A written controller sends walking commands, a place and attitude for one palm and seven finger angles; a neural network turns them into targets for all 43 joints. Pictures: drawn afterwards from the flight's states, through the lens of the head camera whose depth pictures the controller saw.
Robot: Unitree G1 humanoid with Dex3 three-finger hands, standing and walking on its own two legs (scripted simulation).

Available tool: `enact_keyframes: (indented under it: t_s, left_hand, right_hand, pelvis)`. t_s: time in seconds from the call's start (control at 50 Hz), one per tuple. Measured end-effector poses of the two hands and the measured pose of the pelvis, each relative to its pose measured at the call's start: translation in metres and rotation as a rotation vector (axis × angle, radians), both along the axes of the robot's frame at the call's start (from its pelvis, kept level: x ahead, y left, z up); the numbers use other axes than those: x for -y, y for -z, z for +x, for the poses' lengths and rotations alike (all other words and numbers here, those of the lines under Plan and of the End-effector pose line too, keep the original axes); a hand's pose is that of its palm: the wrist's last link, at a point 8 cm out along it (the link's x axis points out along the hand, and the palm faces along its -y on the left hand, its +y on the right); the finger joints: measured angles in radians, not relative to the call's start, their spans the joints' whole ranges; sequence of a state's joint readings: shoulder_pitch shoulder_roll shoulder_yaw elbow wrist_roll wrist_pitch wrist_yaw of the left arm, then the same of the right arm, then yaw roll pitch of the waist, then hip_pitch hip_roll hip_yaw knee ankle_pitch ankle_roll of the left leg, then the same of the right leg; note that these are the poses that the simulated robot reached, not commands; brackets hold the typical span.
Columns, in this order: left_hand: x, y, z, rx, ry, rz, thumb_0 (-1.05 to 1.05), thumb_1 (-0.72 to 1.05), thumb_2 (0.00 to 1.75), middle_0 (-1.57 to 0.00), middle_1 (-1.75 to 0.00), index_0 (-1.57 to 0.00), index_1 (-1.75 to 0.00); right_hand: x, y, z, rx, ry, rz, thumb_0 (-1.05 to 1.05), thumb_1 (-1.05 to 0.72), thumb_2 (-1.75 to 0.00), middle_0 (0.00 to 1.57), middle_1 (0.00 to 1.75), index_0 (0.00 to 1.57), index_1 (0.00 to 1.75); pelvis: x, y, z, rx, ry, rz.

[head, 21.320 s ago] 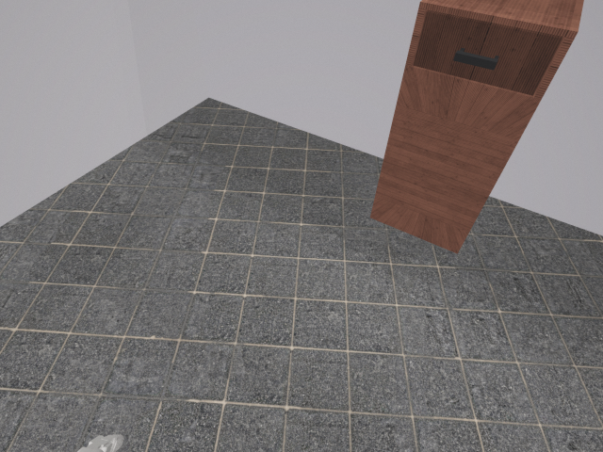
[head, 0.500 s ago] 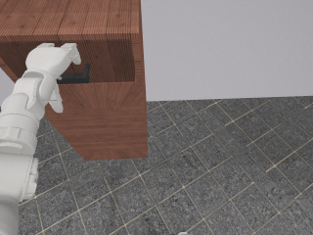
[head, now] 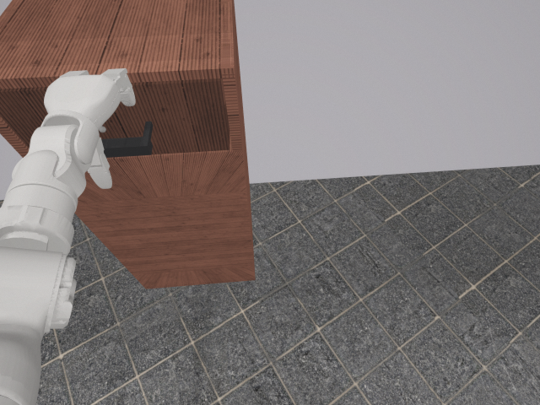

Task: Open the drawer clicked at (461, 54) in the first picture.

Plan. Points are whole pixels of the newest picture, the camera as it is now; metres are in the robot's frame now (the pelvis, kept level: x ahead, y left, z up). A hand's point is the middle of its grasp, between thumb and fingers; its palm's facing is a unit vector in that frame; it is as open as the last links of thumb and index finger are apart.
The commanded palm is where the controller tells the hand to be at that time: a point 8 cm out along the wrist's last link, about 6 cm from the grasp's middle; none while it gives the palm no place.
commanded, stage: lift the fingers back up to retry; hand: left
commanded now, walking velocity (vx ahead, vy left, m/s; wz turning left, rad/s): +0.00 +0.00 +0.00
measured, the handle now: (117, 138) +0.54 +0.24 +0.06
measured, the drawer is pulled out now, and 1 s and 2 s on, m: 0.00 0.00 0.00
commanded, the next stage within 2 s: re-aim the fingers above the handle in 0.32 s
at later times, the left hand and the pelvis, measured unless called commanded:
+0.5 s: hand (102, 129) +0.50 +0.23 +0.12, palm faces -0.04 -0.02 -1.00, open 13.7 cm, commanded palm +0.49 +0.25 +0.17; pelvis -0.01 +0.00 +0.00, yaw +0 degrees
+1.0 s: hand (99, 131) +0.50 +0.24 +0.11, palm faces -0.03 -0.02 -1.00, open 13.7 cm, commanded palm +0.49 +0.25 +0.16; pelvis +0.00 +0.00 +0.00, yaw +0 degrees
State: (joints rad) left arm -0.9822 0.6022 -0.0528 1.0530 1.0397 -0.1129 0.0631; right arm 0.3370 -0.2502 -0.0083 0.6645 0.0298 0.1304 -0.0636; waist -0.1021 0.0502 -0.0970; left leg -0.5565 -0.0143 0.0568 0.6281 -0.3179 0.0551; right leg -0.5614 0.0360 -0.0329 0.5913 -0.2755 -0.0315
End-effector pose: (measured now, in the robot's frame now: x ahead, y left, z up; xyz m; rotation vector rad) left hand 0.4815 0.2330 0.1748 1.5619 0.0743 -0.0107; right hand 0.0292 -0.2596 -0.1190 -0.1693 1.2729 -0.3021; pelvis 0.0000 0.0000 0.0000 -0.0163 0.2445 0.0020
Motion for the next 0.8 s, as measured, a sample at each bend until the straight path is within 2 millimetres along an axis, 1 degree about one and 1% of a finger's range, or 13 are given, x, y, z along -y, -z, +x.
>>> enact_keyframes:
  t_s: [0.16, 0.3, 0.6, 0.8]
  left_hand:
    - [-0.002, 0.002, 0.0, 0.026, 0.022, -0.003, 0.0, -0.49, 0.3, -0.34, -1.24, -0.34, -1.22]
    - [-0.001, 0.001, 0.001, 0.03, 0.011, -0.004, 0.0, -0.49, 0.3, -0.35, -1.24, -0.35, -1.23]
    - [-0.002, 0.001, 0.0, 0.023, 0.007, -0.009, 0.0, -0.49, 0.3, -0.34, -1.23, -0.35, -1.23]
    - [-0.002, 0.002, 0.0, 0.027, 0.006, -0.007, 0.0, -0.49, 0.3, -0.34, -1.23, -0.35, -1.23]
  right_hand:
    - [0.008, -0.002, -0.015, -0.049, 0.006, -0.031, 0.0, -0.9, -0.9, 0.2, 0.3, 0.2, 0.3]
    - [0.013, -0.005, -0.021, -0.051, 0.014, -0.047, 0.0, -0.91, -0.9, 0.2, 0.3, 0.2, 0.3]
    - [0.006, -0.002, -0.027, -0.04, 0.025, -0.032, 0.0, -0.9, -0.9, 0.2, 0.3, 0.2, 0.3]
    - [0.007, -0.002, -0.023, -0.037, 0.023, -0.03, 0.0, -0.9, -0.9, 0.2, 0.3, 0.2, 0.3]
  pelvis:
    - [-0.002, 0.001, 0.0, -0.008, -0.003, -0.003]
    - [-0.002, 0.002, -0.004, -0.011, -0.004, -0.004]
    - [-0.002, 0.002, -0.007, -0.012, 0.005, -0.004]
    - [-0.002, 0.002, -0.005, -0.015, 0.008, -0.004]
